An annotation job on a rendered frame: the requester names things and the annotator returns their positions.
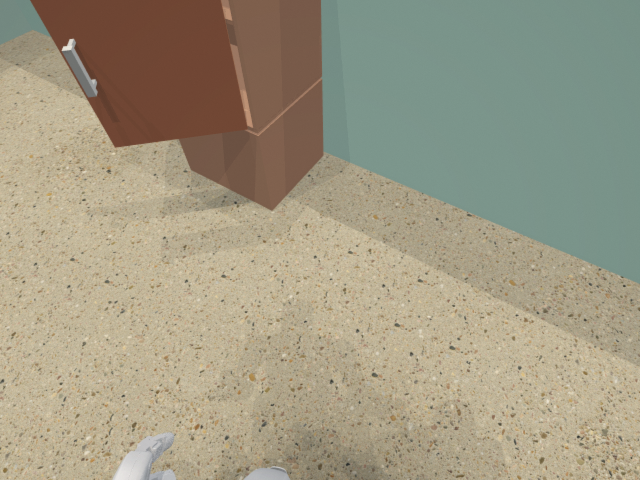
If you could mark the left robot shin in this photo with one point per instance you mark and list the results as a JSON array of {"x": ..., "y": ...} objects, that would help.
[{"x": 279, "y": 468}]

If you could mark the cupboard door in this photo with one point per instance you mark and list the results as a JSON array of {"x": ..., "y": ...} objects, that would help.
[{"x": 164, "y": 68}]

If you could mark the left robot hand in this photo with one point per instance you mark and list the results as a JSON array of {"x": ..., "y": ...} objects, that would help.
[{"x": 137, "y": 464}]

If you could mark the handle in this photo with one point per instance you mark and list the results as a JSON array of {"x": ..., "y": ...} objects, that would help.
[{"x": 79, "y": 70}]

